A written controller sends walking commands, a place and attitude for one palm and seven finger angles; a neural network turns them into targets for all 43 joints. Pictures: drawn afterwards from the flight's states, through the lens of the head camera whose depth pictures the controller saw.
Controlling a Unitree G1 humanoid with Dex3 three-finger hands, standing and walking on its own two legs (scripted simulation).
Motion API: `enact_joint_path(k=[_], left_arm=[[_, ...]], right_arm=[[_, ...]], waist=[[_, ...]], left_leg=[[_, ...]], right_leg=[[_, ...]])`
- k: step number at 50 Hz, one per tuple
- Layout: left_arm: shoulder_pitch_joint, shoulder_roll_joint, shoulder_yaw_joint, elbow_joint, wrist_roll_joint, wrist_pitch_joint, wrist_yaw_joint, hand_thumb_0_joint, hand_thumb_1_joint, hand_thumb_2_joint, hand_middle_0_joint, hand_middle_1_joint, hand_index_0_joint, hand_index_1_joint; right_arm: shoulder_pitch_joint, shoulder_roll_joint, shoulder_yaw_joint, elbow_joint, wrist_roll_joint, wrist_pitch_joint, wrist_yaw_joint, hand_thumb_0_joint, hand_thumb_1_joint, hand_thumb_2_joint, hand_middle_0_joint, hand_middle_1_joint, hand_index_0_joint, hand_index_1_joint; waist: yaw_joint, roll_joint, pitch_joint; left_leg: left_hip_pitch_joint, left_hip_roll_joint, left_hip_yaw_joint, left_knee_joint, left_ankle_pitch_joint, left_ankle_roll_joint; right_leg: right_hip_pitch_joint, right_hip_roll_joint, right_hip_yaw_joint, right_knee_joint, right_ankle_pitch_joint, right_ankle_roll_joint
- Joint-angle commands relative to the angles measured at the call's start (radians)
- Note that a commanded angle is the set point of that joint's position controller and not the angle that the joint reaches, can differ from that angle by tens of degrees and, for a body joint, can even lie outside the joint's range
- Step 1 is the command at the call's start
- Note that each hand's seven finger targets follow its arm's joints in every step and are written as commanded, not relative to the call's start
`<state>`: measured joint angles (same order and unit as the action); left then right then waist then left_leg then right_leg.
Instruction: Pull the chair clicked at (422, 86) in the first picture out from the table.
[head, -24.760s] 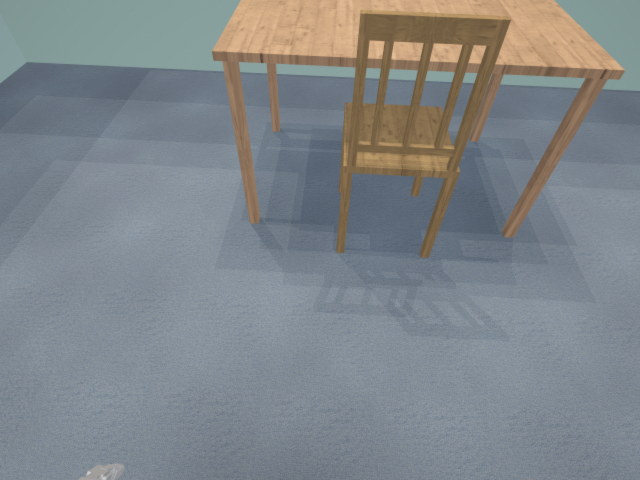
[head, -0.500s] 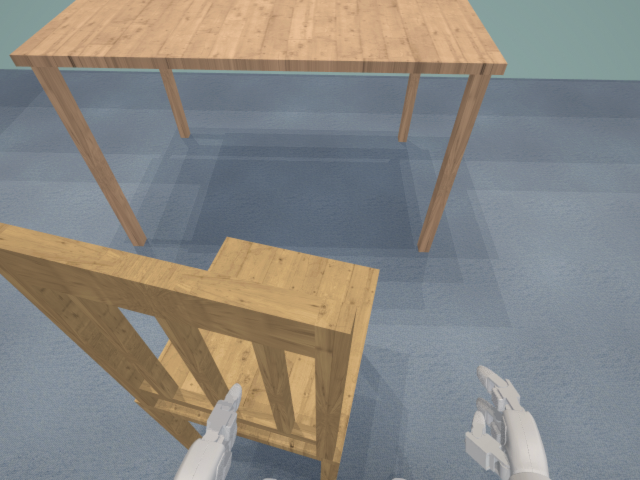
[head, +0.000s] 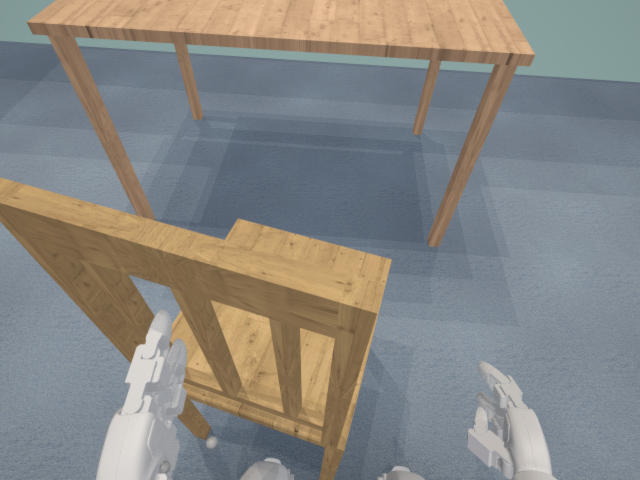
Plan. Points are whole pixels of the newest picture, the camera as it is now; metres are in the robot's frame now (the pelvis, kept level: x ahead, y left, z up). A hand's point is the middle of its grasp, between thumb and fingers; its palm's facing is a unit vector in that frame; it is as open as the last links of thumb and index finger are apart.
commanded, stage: draw the hand back to the body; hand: left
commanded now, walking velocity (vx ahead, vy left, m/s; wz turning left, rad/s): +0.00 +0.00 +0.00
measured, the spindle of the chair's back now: (214, 347) +0.27 +0.16 +0.01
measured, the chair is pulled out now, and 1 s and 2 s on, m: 0.63 0.63 0.63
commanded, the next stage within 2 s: step back with the hand held close in 1.32 s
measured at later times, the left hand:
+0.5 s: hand (118, 404) +0.16 +0.18 +0.15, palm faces +0.22 -0.89 -0.39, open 15.4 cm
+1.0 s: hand out of the picture +0.23 +0.26 +0.26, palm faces +0.50 -0.74 -0.45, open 8.7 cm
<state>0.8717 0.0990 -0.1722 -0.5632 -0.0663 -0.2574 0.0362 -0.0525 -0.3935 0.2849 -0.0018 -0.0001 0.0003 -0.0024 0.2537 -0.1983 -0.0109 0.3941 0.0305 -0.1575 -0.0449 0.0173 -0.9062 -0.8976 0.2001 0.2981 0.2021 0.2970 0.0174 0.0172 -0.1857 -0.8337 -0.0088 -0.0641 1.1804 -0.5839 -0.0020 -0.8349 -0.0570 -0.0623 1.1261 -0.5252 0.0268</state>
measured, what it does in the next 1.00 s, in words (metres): rises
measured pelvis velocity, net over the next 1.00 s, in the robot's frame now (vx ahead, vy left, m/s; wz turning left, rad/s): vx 0.03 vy -0.01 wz -0.01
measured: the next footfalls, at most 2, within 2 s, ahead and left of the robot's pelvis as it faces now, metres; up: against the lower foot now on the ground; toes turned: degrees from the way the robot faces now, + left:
none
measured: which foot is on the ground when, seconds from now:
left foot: down 0.00-1.00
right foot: down 0.00-1.00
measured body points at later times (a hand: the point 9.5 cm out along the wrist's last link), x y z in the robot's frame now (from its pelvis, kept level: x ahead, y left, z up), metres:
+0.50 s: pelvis +0.01 -0.01 +0.05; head +0.01 -0.03 +0.50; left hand +0.15 +0.23 +0.17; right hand +0.19 -0.23 -0.03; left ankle +0.00 +0.12 -0.65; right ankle +0.01 -0.14 -0.65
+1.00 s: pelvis +0.03 -0.01 +0.08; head +0.03 -0.04 +0.53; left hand +0.20 +0.29 +0.28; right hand +0.23 -0.23 +0.00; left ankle +0.00 +0.12 -0.65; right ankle +0.02 -0.14 -0.65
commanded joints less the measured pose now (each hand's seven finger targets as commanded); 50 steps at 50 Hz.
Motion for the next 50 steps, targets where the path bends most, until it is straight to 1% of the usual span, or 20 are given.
enact_joint_path(k=[1,2,5,7,11,12,13,14,15,18,22,26,27,33,36,40,42,45,47,50], left_arm=[[0.155,0.105,0.012,-0.154,0.013,-0.125,-0.096,0.000,-0.550,0.200,0.000,0.000,0.000,0.000],[0.167,0.126,0.051,-0.167,-0.004,-0.094,-0.103,0.000,-0.550,0.200,0.000,0.000,0.000,0.000],[0.087,0.147,0.122,-0.271,-0.075,-0.030,-0.103,0.000,-0.550,0.200,0.000,0.000,0.000,0.000],[0.054,0.180,0.195,-0.293,-0.111,-0.021,-0.086,0.000,-0.550,0.200,0.000,0.000,0.000,0.000],[-0.021,0.161,0.204,-0.276,-0.148,-0.042,-0.098,0.000,-0.405,0.270,-0.020,-0.030,-0.020,-0.030],[-0.040,0.184,0.227,-0.261,-0.150,-0.040,-0.105,0.000,-0.369,0.287,-0.025,-0.037,-0.025,-0.037],[0.052,0.374,0.318,-0.216,0.003,0.087,0.008,0.000,-0.332,0.305,-0.030,-0.045,-0.030,-0.045],[0.058,0.261,0.250,-0.270,0.014,0.140,0.040,0.000,-0.296,0.322,-0.035,-0.053,-0.035,-0.053],[0.039,0.243,0.240,-0.241,0.027,0.178,0.063,0.000,-0.260,0.340,-0.040,-0.060,-0.040,-0.060],[-0.008,0.279,0.280,-0.238,0.042,0.225,0.104,0.000,-0.151,0.393,-0.055,-0.082,-0.055,-0.082],[-0.114,0.335,0.339,-0.224,0.043,0.234,0.137,0.000,-0.006,0.462,-0.075,-0.113,-0.075,-0.113],[-0.164,0.353,0.391,-0.211,0.039,0.215,0.150,0.000,0.139,0.533,-0.095,-0.142,-0.095,-0.142],[-0.179,0.382,0.426,-0.202,0.041,0.214,0.155,0.000,0.175,0.550,-0.100,-0.150,-0.100,-0.150],[-0.250,0.381,0.486,-0.141,0.029,0.188,0.153,0.000,0.393,0.655,-0.130,-0.195,-0.130,-0.195],[-0.306,0.397,0.520,-0.142,0.028,0.175,0.151,0.000,0.501,0.707,-0.145,-0.218,-0.145,-0.218],[-0.370,0.434,0.587,-0.129,0.022,0.165,0.152,0.000,0.646,0.777,-0.165,-0.247,-0.165,-0.247],[-0.402,0.455,0.625,-0.114,0.020,0.166,0.152,0.000,0.719,0.813,-0.175,-0.262,-0.175,-0.262],[-0.448,0.464,0.656,-0.078,0.013,0.163,0.150,0.000,0.827,0.865,-0.190,-0.285,-0.190,-0.285],[-0.509,0.490,0.685,-0.071,0.010,0.160,0.148,0.000,0.900,0.900,-0.200,-0.300,-0.200,-0.300],[-0.434,0.407,0.620,-0.013,0.007,0.166,0.133,0.000,0.900,0.900,-0.200,-0.300,-0.200,-0.300]], right_arm=[[-0.115,-0.092,-0.067,-0.182,0.015,-0.016,0.014,0.000,-0.900,-0.900,0.200,0.300,0.200,0.300],[-0.115,-0.089,-0.067,-0.195,0.022,-0.002,0.010,0.000,-0.900,-0.900,0.200,0.300,0.200,0.300],[-0.110,-0.076,-0.057,-0.208,0.040,0.019,-0.021,0.000,-0.900,-0.900,0.200,0.300,0.200,0.300],[-0.100,-0.070,-0.054,-0.190,0.044,0.020,-0.043,0.000,-0.900,-0.900,0.200,0.300,0.200,0.300],[-0.086,-0.078,-0.042,-0.145,0.049,-0.019,-0.056,0.000,-0.900,-0.900,0.200,0.300,0.200,0.300],[-0.084,-0.080,-0.041,-0.131,0.048,-0.029,-0.059,0.000,-0.900,-0.900,0.200,0.300,0.200,0.300],[-0.045,-0.079,-0.039,-0.135,0.019,0.002,-0.089,0.000,-0.900,-0.900,0.200,0.300,0.200,0.300],[-0.040,-0.064,-0.025,-0.154,0.018,0.006,-0.096,0.000,-0.900,-0.900,0.200,0.300,0.200,0.300],[-0.044,-0.065,-0.021,-0.132,0.015,0.013,-0.099,0.000,-0.900,-0.900,0.200,0.300,0.200,0.300],[-0.073,-0.072,-0.012,-0.108,0.010,0.016,-0.110,0.000,-0.900,-0.900,0.200,0.300,0.200,0.300],[-0.106,-0.081,0.002,-0.069,0.010,-0.014,-0.117,0.000,-0.900,-0.900,0.200,0.300,0.200,0.300],[-0.118,-0.084,0.008,-0.030,0.005,-0.047,-0.112,0.000,-0.900,-0.900,0.200,0.300,0.200,0.300],[-0.123,-0.087,0.005,-0.016,0.006,-0.053,-0.112,0.000,-0.900,-0.900,0.200,0.300,0.200,0.300],[-0.153,-0.096,-0.001,0.031,0.003,-0.067,-0.100,0.000,-0.900,-0.900,0.200,0.300,0.200,0.300],[-0.160,-0.097,-0.001,0.049,0.001,-0.077,-0.091,0.000,-0.900,-0.900,0.200,0.300,0.200,0.300],[-0.169,-0.104,-0.008,0.067,-0.002,-0.077,-0.085,0.000,-0.900,-0.900,0.200,0.300,0.200,0.300],[-0.178,-0.105,-0.008,0.083,-0.002,-0.078,-0.083,0.000,-0.900,-0.900,0.200,0.300,0.200,0.300],[-0.175,-0.109,-0.011,0.095,-0.005,-0.072,-0.076,0.000,-0.900,-0.900,0.200,0.300,0.200,0.300],[-0.179,-0.118,-0.012,0.105,-0.006,-0.070,-0.074,0.000,-0.900,-0.900,0.200,0.300,0.200,0.300],[-0.186,-0.116,-0.017,0.107,-0.006,-0.059,-0.060,0.000,-0.900,-0.900,0.200,0.300,0.200,0.300]], waist=[[0.011,0.020,-0.073],[0.025,0.027,-0.100],[0.011,-0.027,-0.111],[0.013,-0.035,-0.113],[-0.014,-0.035,-0.074],[-0.013,-0.020,-0.075],[0.057,0.020,-0.131],[0.023,0.014,-0.077],[0.020,0.022,-0.041],[0.025,-0.010,0.012],[0.028,0.007,0.084],[0.035,0.047,0.099],[0.040,0.065,0.098],[0.038,0.032,0.148],[0.041,0.052,0.131],[0.043,0.021,0.113],[0.046,0.071,0.121],[0.045,0.009,0.112],[0.042,0.063,0.106],[0.046,-0.003,0.119]], left_leg=[[0.062,-0.001,0.023,-0.206,0.225,0.012],[0.074,-0.004,0.025,-0.221,0.226,0.014],[0.100,-0.006,0.029,-0.241,0.211,0.020],[0.117,-0.006,0.030,-0.241,0.241,0.024],[0.170,-0.003,0.020,-0.260,0.263,0.024],[0.181,-0.001,0.018,-0.267,0.278,0.025],[0.228,0.046,0.020,-0.334,0.299,0.016],[0.244,0.037,0.027,-0.350,0.316,0.015],[0.255,0.041,0.031,-0.360,0.329,0.015],[0.303,0.045,0.028,-0.406,0.354,0.018],[0.364,0.044,0.026,-0.475,0.307,0.018],[0.447,0.043,0.026,-0.544,0.319,0.016],[0.457,0.042,0.030,-0.554,0.335,0.014],[0.540,0.047,0.036,-0.634,0.377,0.012],[0.582,0.049,0.040,-0.663,0.412,0.013],[0.623,0.050,0.045,-0.695,0.451,0.016],[0.636,0.050,0.050,-0.703,0.491,0.012],[0.662,0.056,0.051,-0.717,0.533,0.015],[0.673,0.053,0.054,-0.726,0.540,0.014],[0.679,0.060,0.055,-0.738,0.587,0.016]], right_leg=[[0.088,0.037,-0.025,-0.132,0.132,-0.046],[0.127,0.038,-0.023,-0.143,0.134,-0.047],[0.176,0.044,-0.024,-0.188,0.139,-0.035],[0.200,0.048,-0.023,-0.212,0.168,-0.034],[0.193,0.047,-0.035,-0.254,0.189,-0.025],[0.212,0.044,-0.030,-0.267,0.201,-0.027],[0.318,0.009,0.018,-0.307,0.215,-0.057],[0.331,0.001,0.002,-0.324,0.252,-0.051],[0.342,0.001,-0.006,-0.335,0.264,-0.051],[0.388,0.002,-0.016,-0.386,0.289,-0.049],[0.428,0.000,-0.012,-0.485,0.236,-0.050],[0.490,-0.004,-0.015,-0.534,0.258,-0.051],[0.515,-0.006,-0.010,-0.556,0.276,-0.053],[0.570,-0.004,-0.006,-0.619,0.333,-0.047],[0.605,-0.006,-0.003,-0.637,0.368,-0.046],[0.648,-0.005,0.002,-0.662,0.417,-0.043],[0.667,-0.005,0.007,-0.675,0.456,-0.046],[0.688,-0.005,0.004,-0.681,0.500,-0.040],[0.704,-0.009,0.010,-0.696,0.506,-0.042],[0.713,-0.007,-0.002,-0.688,0.540,-0.037]])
